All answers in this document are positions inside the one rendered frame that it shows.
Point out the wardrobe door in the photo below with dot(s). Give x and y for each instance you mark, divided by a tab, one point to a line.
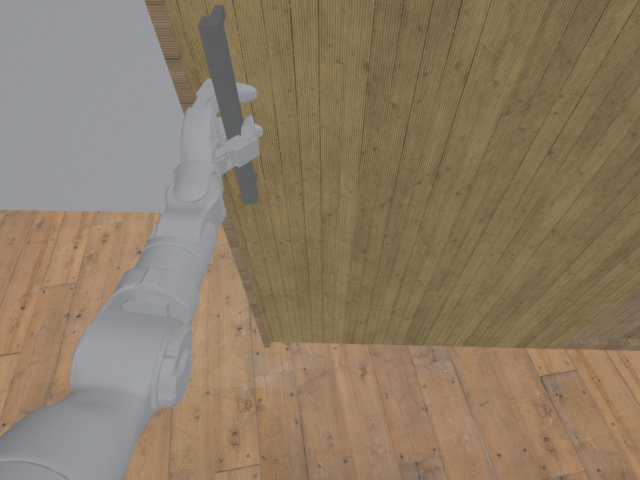
622	321
434	172

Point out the handle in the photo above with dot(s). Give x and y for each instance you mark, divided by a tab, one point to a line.
216	49

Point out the left robot hand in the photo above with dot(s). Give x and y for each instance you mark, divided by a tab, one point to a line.
203	136

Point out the left robot forearm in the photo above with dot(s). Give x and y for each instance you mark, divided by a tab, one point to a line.
167	276

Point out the left robot upper arm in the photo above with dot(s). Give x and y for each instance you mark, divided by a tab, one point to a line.
129	366

